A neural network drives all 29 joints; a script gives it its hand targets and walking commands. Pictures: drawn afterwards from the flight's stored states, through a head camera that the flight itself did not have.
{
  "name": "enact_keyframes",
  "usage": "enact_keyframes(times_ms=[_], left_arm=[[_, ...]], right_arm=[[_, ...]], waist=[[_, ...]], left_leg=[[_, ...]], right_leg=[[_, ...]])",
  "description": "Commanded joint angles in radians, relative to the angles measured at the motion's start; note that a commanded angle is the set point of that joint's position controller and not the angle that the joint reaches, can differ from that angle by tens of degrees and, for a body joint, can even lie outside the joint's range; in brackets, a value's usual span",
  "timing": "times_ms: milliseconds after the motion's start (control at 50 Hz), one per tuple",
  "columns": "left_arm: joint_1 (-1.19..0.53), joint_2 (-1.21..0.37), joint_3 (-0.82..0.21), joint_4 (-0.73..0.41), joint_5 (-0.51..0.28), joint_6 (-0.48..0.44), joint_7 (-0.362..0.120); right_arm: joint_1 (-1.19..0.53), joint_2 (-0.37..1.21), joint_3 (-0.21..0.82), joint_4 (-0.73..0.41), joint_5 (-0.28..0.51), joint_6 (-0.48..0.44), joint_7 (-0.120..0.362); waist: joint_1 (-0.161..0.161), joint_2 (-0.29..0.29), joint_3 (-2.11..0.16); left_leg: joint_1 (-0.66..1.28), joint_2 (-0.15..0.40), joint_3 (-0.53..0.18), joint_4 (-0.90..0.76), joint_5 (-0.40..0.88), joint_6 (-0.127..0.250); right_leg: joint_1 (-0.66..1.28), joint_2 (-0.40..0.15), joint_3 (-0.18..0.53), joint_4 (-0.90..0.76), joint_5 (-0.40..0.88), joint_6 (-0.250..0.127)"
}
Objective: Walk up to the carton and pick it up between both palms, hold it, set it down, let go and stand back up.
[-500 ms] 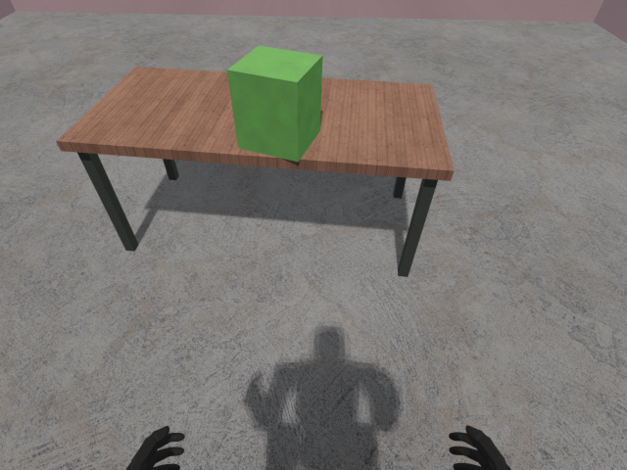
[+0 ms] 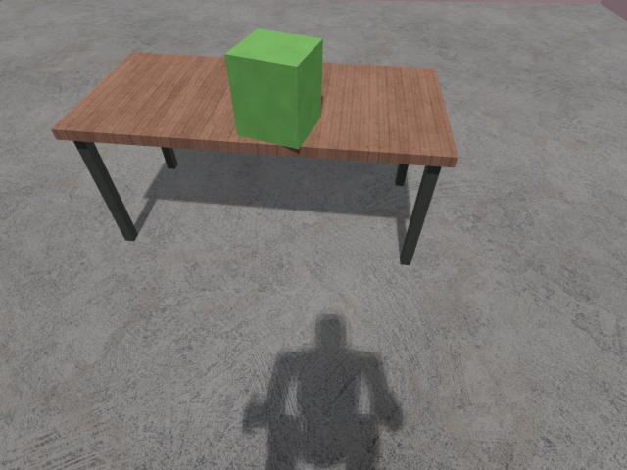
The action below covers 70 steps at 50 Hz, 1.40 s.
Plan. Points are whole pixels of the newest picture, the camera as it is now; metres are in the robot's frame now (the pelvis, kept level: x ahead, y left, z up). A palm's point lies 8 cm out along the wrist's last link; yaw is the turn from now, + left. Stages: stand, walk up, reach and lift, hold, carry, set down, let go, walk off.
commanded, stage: stand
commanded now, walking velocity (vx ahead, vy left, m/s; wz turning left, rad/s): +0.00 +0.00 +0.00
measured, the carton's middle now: (278, 89) +1.18 +0.10 -0.07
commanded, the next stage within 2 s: walk up in 1.28 s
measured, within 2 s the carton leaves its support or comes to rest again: neither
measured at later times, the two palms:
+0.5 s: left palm out of the picture +0.05 +0.22 -0.12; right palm out of the picture +0.04 -0.23 -0.13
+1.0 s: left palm out of the picture -0.02 +0.20 -0.13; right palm out of the picture -0.02 -0.21 -0.13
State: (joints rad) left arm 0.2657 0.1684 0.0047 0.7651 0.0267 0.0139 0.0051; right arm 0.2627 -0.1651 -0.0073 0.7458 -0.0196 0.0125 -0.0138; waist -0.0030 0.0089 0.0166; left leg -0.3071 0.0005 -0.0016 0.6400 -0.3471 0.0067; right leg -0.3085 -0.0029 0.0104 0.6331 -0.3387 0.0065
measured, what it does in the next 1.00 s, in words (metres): stands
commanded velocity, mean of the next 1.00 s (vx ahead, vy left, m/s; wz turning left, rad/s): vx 0.00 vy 0.00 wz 0.00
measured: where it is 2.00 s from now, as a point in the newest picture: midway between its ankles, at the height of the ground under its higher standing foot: outside the picture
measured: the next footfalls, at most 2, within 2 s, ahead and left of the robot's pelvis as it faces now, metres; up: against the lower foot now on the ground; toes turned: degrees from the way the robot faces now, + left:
left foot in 1.86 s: +0.13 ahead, +0.21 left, +0.00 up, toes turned +2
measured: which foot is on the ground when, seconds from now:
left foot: down 0.00-1.00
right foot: down 0.00-1.00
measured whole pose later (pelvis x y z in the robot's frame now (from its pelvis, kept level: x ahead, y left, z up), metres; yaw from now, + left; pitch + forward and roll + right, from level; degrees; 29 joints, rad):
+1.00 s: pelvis +0.00 -0.01 +0.02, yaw +0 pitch -2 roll +0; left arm 0.30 0.10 0.02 1.12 0.01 0.00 0.04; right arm 0.30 -0.11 -0.03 1.12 -0.01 0.00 -0.04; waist 0.00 0.01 0.03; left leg -0.17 0.00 0.00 0.45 -0.25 0.00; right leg -0.18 0.00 0.01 0.46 -0.25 0.00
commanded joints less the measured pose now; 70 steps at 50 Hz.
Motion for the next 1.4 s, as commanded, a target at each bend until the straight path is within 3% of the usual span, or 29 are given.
enact_keyframes(times_ms=[0, 80, 200, 320, 340, 440, 500, 620, 640, 660, 700, 720, 800, 880, 900, 940, 1060, 1080, 1100, 1140, 1220, 1240, 1260, 1380], left_arm=[[0.008, 0.096, 0.036, -0.052, 0.003, -0.024, 0.011], [0.008, 0.091, 0.038, -0.028, -0.006, -0.025, 0.014], [0.014, 0.095, 0.045, 0.020, -0.001, -0.024, 0.015], [0.016, 0.095, 0.048, 0.075, -0.006, -0.030, 0.021], [0.022, 0.108, 0.056, 0.083, -0.003, -0.028, 0.023], [0.043, 0.085, 0.053, 0.140, -0.011, -0.025, 0.026], [0.062, 0.074, 0.048, 0.178, -0.010, -0.025, 0.029], [0.056, 0.061, 0.046, 0.228, -0.010, -0.030, 0.036], [0.070, 0.070, 0.049, 0.238, -0.013, -0.027, 0.038], [0.065, 0.059, 0.044, 0.247, -0.014, -0.026, 0.038], [0.077, 0.041, 0.043, 0.267, -0.011, -0.025, 0.035], [0.069, 0.043, 0.040, 0.271, -0.010, -0.026, 0.035], [0.085, 0.040, 0.044, 0.299, -0.010, -0.028, 0.035], [0.095, 0.017, 0.035, 0.331, -0.013, -0.020, 0.040], [0.093, 0.023, 0.035, 0.327, -0.017, -0.023, 0.038], [0.086, 0.016, 0.032, 0.339, -0.013, -0.021, 0.041], [0.118, 0.004, 0.027, 0.366, -0.014, -0.021, 0.040], [0.117, 0.009, 0.028, 0.371, -0.013, -0.021, 0.040], [0.120, -0.004, 0.022, 0.378, -0.009, -0.021, 0.041], [0.101, -0.010, 0.020, 0.372, -0.010, -0.020, 0.039], [0.120, -0.003, 0.021, 0.383, -0.013, -0.022, 0.041], [0.114, -0.010, 0.021, 0.385, -0.010, -0.023, 0.040], [0.118, -0.007, 0.021, 0.381, -0.013, -0.023, 0.041], [0.130, -0.007, 0.017, 0.393, -0.011, -0.022, 0.042]], right_arm=[[0.007, -0.100, -0.038, -0.058, -0.003, -0.027, -0.011], [-0.001, -0.102, -0.041, -0.033, -0.006, -0.025, -0.014], [0.019, -0.094, -0.041, 0.021, 0.000, -0.026, -0.013], [0.044, -0.097, -0.050, 0.077, 0.003, -0.031, -0.020], [0.033, -0.086, -0.045, 0.085, 0.002, -0.031, -0.020], [0.050, -0.090, -0.053, 0.142, 0.006, -0.028, -0.027], [0.059, -0.080, -0.053, 0.177, 0.005, -0.028, -0.029], [0.081, -0.072, -0.054, 0.244, 0.005, -0.026, -0.030], [0.085, -0.056, -0.047, 0.256, 0.003, -0.027, -0.029], [0.092, -0.065, -0.051, 0.263, 0.005, -0.025, -0.028], [0.077, -0.038, -0.042, 0.282, 0.006, -0.023, -0.027], [0.075, -0.036, -0.040, 0.281, 0.007, -0.022, -0.028], [0.095, -0.045, -0.042, 0.325, 0.008, -0.024, -0.033], [0.102, -0.020, -0.030, 0.354, 0.007, -0.022, -0.030], [0.085, -0.030, -0.033, 0.352, 0.007, -0.022, -0.033], [0.089, -0.033, -0.036, 0.358, 0.005, -0.024, -0.031], [0.102, -0.021, -0.028, 0.384, 0.008, -0.020, -0.031], [0.094, -0.017, -0.027, 0.381, 0.007, -0.020, -0.032], [0.095, -0.023, -0.029, 0.384, 0.009, -0.021, -0.032], [0.104, -0.018, -0.025, 0.393, 0.007, -0.019, -0.033], [0.105, -0.011, -0.021, 0.403, 0.008, -0.021, -0.033], [0.104, 0.006, -0.015, 0.399, 0.008, -0.023, -0.032], [0.107, 0.000, -0.016, 0.405, 0.007, -0.021, -0.031], [0.108, 0.000, -0.011, 0.406, 0.010, -0.020, -0.034]], waist=[[-0.003, 0.013, -0.042], [-0.003, -0.006, -0.045], [0.000, -0.012, -0.040], [-0.005, -0.022, -0.039], [-0.003, 0.010, -0.022], [0.007, -0.019, -0.004], [0.006, 0.001, -0.005], [-0.004, -0.021, 0.024], [0.001, 0.004, 0.032], [-0.007, -0.017, 0.032], [0.005, 0.005, 0.037], [0.001, -0.019, 0.041], [0.001, 0.010, 0.037], [-0.001, -0.004, 0.071], [0.006, 0.012, 0.073], [0.001, -0.029, 0.065], [0.001, 0.001, 0.073], [0.003, -0.027, 0.079], [0.002, -0.004, 0.072], [0.000, -0.024, 0.078], [0.002, 0.025, 0.068], [0.002, -0.011, 0.071], [0.004, 0.006, 0.079], [-0.002, -0.017, 0.089]], left_leg=[[0.012, 0.059, -0.076, -0.122, 0.160, 0.054], [0.043, 0.056, -0.080, -0.120, 0.206, 0.058], [0.056, 0.055, -0.074, -0.145, 0.165, 0.051], [0.090, 0.058, -0.076, -0.155, 0.245, 0.053], [0.078, 0.059, -0.077, -0.167, 0.258, 0.052], [0.078, 0.066, -0.083, -0.189, 0.254, 0.051], [0.104, 0.061, -0.080, -0.210, 0.213, 0.043], [0.115, 0.065, -0.082, -0.231, 0.246, 0.045], [0.110, 0.069, -0.087, -0.238, 0.229, 0.048], [0.118, 0.065, -0.077, -0.244, 0.227, 0.045], [0.124, 0.065, -0.076, -0.245, 0.223, 0.040], [0.120, 0.065, -0.080, -0.248, 0.222, 0.041], [0.112, 0.064, -0.073, -0.259, 0.227, 0.037], [0.105, 0.066, -0.070, -0.269, 0.195, 0.037], [0.097, 0.066, -0.077, -0.276, 0.185, 0.040], [0.113, 0.067, -0.080, -0.272, 0.184, 0.037], [0.091, 0.061, -0.080, -0.284, 0.159, 0.033], [0.103, 0.066, -0.080, -0.284, 0.166, 0.035], [0.101, 0.065, -0.077, -0.280, 0.166, 0.032], [0.101, 0.063, -0.072, -0.285, 0.163, 0.032], [0.101, 0.065, -0.076, -0.288, 0.155, 0.031], [0.097, 0.068, -0.082, -0.296, 0.159, 0.031], [0.087, 0.068, -0.078, -0.293, 0.167, 0.031], [0.090, 0.068, -0.084, -0.288, 0.143, 0.033]], right_leg=[[0.014, -0.036, 0.049, -0.101, 0.171, -0.040], [0.000, -0.036, 0.052, -0.112, 0.177, -0.046], [0.019, -0.044, 0.069, -0.153, 0.171, -0.051], [0.047, -0.052, 0.068, -0.169, 0.227, -0.061], [0.053, -0.051, 0.066, -0.170, 0.228, -0.058], [0.080, -0.051, 0.065, -0.191, 0.230, -0.053], [0.078, -0.057, 0.077, -0.217, 0.207, -0.055], [0.091, -0.063, 0.075, -0.235, 0.225, -0.054], [0.091, -0.061, 0.072, -0.237, 0.215, -0.050], [0.093, -0.064, 0.081, -0.242, 0.210, -0.054], [0.082, -0.064, 0.077, -0.244, 0.207, -0.053], [0.082, -0.063, 0.075, -0.248, 0.206, -0.053], [0.118, -0.060, 0.072, -0.246, 0.221, -0.046], [0.094, -0.062, 0.068, -0.259, 0.202, -0.040], [0.093, -0.061, 0.070, -0.257, 0.192, -0.042], [0.090, -0.057, 0.065, -0.264, 0.180, -0.042], [0.091, -0.056, 0.066, -0.265, 0.173, -0.033], [0.085, -0.056, 0.063, -0.268, 0.169, -0.034], [0.085, -0.062, 0.070, -0.274, 0.164, -0.038], [0.078, -0.061, 0.070, -0.269, 0.163, -0.038], [0.082, -0.059, 0.067, -0.266, 0.166, -0.034], [0.086, -0.061, 0.065, -0.258, 0.178, -0.032], [0.086, -0.064, 0.069, -0.260, 0.175, -0.034], [0.061, -0.062, 0.068, -0.270, 0.148, -0.035]])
